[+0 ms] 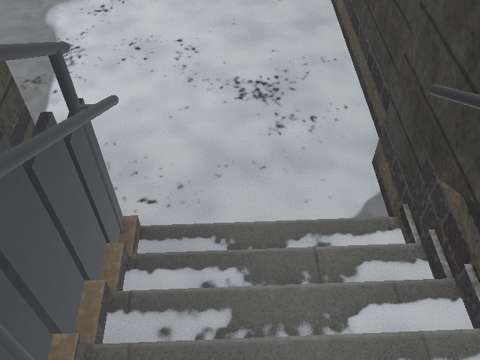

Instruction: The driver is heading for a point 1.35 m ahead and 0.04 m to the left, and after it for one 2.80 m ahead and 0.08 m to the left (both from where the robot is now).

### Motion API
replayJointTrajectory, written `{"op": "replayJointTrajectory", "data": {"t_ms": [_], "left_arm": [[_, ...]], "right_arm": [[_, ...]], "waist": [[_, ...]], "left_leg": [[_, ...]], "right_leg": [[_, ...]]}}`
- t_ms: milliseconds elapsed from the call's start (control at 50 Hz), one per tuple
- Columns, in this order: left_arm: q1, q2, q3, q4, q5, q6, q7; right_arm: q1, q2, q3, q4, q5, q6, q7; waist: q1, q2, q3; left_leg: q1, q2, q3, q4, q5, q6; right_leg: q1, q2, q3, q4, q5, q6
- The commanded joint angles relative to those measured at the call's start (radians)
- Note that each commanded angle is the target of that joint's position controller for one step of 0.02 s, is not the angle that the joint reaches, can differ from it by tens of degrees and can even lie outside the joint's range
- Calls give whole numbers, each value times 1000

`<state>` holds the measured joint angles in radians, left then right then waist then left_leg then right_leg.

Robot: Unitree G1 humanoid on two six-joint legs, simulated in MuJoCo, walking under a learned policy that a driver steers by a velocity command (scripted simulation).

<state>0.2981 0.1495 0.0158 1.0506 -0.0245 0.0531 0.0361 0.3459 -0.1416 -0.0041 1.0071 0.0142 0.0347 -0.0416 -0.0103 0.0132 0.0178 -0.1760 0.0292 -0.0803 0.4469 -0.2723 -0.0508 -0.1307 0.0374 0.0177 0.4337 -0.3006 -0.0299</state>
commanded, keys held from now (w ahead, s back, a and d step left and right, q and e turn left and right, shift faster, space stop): no key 0.24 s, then w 0.76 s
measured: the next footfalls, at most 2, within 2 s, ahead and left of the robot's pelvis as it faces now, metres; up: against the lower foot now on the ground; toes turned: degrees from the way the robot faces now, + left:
right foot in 0.92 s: +0.31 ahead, -0.19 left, -0.18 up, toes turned -1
left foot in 1.44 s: +0.59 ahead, +0.01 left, -0.36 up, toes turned -1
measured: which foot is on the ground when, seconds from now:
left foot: down 0.00-0.92, up 0.94-1.00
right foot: down 0.00-0.44, up 0.46-0.90, down 0.92-1.00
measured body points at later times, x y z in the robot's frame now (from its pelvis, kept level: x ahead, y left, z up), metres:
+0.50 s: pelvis +0.03 +0.01 -0.02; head +0.04 +0.02 +0.43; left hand +0.02 +0.27 -0.17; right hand -0.01 -0.23 -0.16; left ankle -0.02 +0.11 -0.74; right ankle -0.04 -0.10 -0.72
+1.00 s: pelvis +0.23 -0.09 -0.20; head +0.25 -0.12 +0.24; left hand +0.31 +0.15 -0.33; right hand +0.17 -0.34 -0.36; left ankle +0.09 +0.10 -0.66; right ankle +0.27 -0.19 -0.92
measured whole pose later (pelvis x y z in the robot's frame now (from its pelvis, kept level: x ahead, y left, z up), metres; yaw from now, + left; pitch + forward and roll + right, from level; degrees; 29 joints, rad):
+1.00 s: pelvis +0.23 -0.09 -0.20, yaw +0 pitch +1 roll +2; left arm 0.21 0.17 0.05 0.98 -0.02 -0.04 -0.06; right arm 0.44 -0.21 -0.06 1.09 0.06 -0.06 -0.05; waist -0.02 0.04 0.00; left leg -0.52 0.01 -0.17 1.90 -0.69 0.05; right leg -0.42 0.00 -0.02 0.71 -0.33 -0.04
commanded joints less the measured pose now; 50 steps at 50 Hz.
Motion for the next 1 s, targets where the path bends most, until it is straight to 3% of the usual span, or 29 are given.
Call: {"op": "replayJointTrajectory", "data": {"t_ms": [20, 240, 300, 340, 360, 380, 400, 440, 460, 480, 500, 540, 580, 600, 640, 660, 700, 740, 780, 800, 840, 860, 880, 900, 920, 940, 960, 980, 1000], "left_arm": [[69, 82, 13, -11, 1, -6, 5], [84, 78, 12, 0, 3, -2, 10], [110, 103, 28, 12, 13, -2, 15], [117, 173, 56, -6, 2, -13, 23], [119, 186, 58, -19, -22, -26, 19], [67, 181, 64, -29, -27, -39, 18], [39, 182, 66, -33, -56, -54, 26], [-10, 133, 63, -71, -32, -78, 38], [-20, 60, 46, -99, -24, -84, 40], [-68, 82, 47, -119, -27, -101, 39], [-109, 107, 51, -132, -39, -120, 31], [-82, 117, 58, -109, -33, -126, 24], [-106, 128, 65, -122, -15, -120, 18], [-81, 120, 66, -94, -15, -110, 4], [-62, 109, 62, -90, -13, -92, -7], [-162, 118, 68, -124, -23, -100, -24], [-276, 113, 61, -170, 12, -113, -48], [-303, 68, 42, -195, 42, -115, -81], [-296, 73, 39, -215, 20, -95, -82], [-284, 87, 38, -215, 9, -77, -84], [-235, 117, 45, -201, -9, -57, -76], [-167, 132, 56, -173, -17, -56, -74], [63, 183, 83, -78, -7, -62, -84], [231, 183, 99, -52, -7, -66, -76], [374, 215, 97, 8, 26, -76, -74], [346, 216, 63, 4, 33, -89, -79], [381, 180, 57, 0, 13, -84, -92], [306, 293, 91, 10, -14, -92, -105], [181, 188, 62, -1, -8, -93, -113]], "right_arm": [[90, -75, -12, -5, 1, -2, -3], [89, -80, -12, 11, 4, -6, -4], [87, -81, -20, 25, 12, -8, 3], [80, -65, -27, 30, -3, -28, 11], [84, -48, -26, 19, 3, -39, -1], [98, -35, -26, 23, 12, -54, -6], [50, -59, -33, 3, 17, -80, -19], [191, -172, -73, 67, 10, -104, -18], [276, -251, -101, 112, 25, -109, -6], [332, -264, -106, 114, 28, -116, 8], [329, -233, -99, 111, 5, -123, 11], [252, -212, -98, 87, 10, -125, 16], [192, -153, -80, 68, 17, -116, 14], [196, -128, -71, 76, -2, -111, 11], [170, -130, -64, 62, -9, -108, 5], [238, -91, -43, 75, 3, -123, -7], [293, -125, -40, 84, 3, -140, -23], [168, -155, -41, 36, 5, -129, -38], [166, -210, -56, 37, 10, -116, -31], [162, -189, -54, 61, 2, -108, -37], [185, -162, -54, 59, 14, -87, -40], [175, -175, -59, 61, 11, -75, -40], [119, -186, -65, 71, 7, -73, -26], [75, -181, -66, 70, 22, -75, -22], [111, -130, -68, 106, 22, -92, -19], [239, -43, -56, 93, 16, -110, 0], [290, -73, -60, 62, 43, -124, 11], [272, -88, -67, -11, 62, -144, 5], [101, -120, -73, -53, 65, -123, -21]], "waist": [[-3, 3, 41], [3, -5, 38], [14, -52, 53], [25, -122, 92], [10, -109, 129], [-11, -147, 161], [-22, -149, 175], [-32, -35, 77], [-36, 239, 45], [-73, 293, 63], [-73, 170, 105], [-35, 27, 116], [-23, 54, 70], [-14, 51, 38], [-10, 109, 46], [-47, 115, 58], [-89, 91, 87], [-78, 36, 80], [-93, 89, 69], [-78, 132, 79], [-81, 108, 78], [-47, 98, 65], [65, 108, -23], [186, 54, -45], [264, -238, -53], [139, -484, -67], [119, -463, -144], [27, -376, -186], [13, -178, -78]], "left_leg": [[19, -22, 14, -54, 215, 22], [18, -25, 19, -73, 220, 19], [-26, -85, 86, -35, -56, 32], [-74, -113, 138, 203, -140, 37], [-87, -101, 141, 214, -204, 44], [-71, -61, 124, 235, -180, 52], [-143, -30, 116, 152, -131, 84], [9, 33, 6, 72, 147, 142], [83, 144, -199, -33, 147, 239], [142, 316, -467, -165, 73, 370], [161, 372, -530, -188, 5, 420], [178, 337, -406, -121, 40, 363], [129, 270, -275, -115, 123, 290], [67, 223, -204, -65, 110, 265], [-59, 176, -112, -31, 176, 250], [58, 159, -128, 21, 9, 223], [114, 193, -193, 89, -5, 228], [-247, 76, -6, 144, -107, 186], [-384, 86, -16, 164, -159, 191], [-407, 96, 12, 262, -180, 181], [-259, 118, -21, 412, -173, 150], [-189, 140, -51, 514, -106, 143], [-206, 170, -65, 702, 41, 130], [-221, 101, -37, 953, 84, 95], [-414, -77, 12, 1496, -400, 50], [-777, -110, -85, 1750, -680, 83], [-865, -98, -127, 1655, -548, 125], [-882, -52, -86, 1568, -325, 131], [-927, 30, 4, 1501, -195, 154]], "right_leg": [[-44, -32, 32, -79, 331, -24], [-22, -34, 31, -95, 351, -26], [-61, -43, 45, -143, -137, -68], [-159, -138, 179, -213, -382, -159], [-199, -163, 228, -242, -449, -182], [-252, -177, 236, -199, -358, -191], [-185, -211, 264, -115, -85, -184], [-223, -108, 142, 130, 15, -116], [-340, 34, -26, 355, -116, -52], [-521, 41, -38, 532, -360, -36], [-662, -18, 58, 668, -390, -53], [-757, -102, 80, 719, -212, -69], [-692, -146, 62, 613, -53, -50], [-608, -141, 47, 622, 110, -41], [-532, -111, -18, 631, 219, -23], [-677, -162, 86, 508, 386, -28], [-792, -147, 92, 358, 498, -26], [-394, -75, -10, 95, 814, -9], [-216, -53, -14, 154, 765, 10], [-189, -71, 1, 150, 747, -3], [-224, -98, 12, 62, 657, -1], [-204, -122, 15, 25, 591, -3], [-12, -157, 31, 134, 670, -28], [109, -156, 9, -70, 534, -59], [294, -212, 25, -37, 692, -112], [445, -238, 40, 362, 1010, -65], [435, -294, 185, 310, 884, -112], [302, -439, 500, 58, 238, -250], [126, -425, 619, -116, -192, -254]]}}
